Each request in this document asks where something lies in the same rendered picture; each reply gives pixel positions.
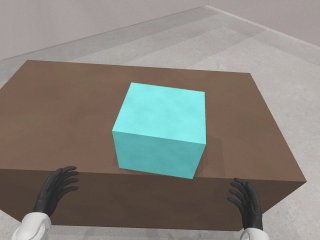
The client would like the carton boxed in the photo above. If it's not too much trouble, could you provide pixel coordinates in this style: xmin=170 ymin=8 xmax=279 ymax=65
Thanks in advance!
xmin=112 ymin=82 xmax=206 ymax=179

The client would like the left robot forearm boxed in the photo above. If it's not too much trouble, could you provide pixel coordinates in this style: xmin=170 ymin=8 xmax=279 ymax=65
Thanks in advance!
xmin=10 ymin=212 xmax=52 ymax=240

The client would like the left robot hand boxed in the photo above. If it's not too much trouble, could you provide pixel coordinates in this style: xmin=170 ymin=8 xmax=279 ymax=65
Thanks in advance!
xmin=32 ymin=166 xmax=79 ymax=217

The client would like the right robot hand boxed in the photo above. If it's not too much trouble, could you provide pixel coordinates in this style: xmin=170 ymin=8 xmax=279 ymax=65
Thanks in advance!
xmin=227 ymin=177 xmax=263 ymax=231

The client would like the right robot forearm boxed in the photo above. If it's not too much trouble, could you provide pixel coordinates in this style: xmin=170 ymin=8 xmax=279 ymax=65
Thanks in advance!
xmin=240 ymin=227 xmax=270 ymax=240

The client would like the pedestal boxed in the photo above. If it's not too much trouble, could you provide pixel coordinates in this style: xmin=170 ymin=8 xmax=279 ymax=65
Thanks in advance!
xmin=0 ymin=60 xmax=307 ymax=232

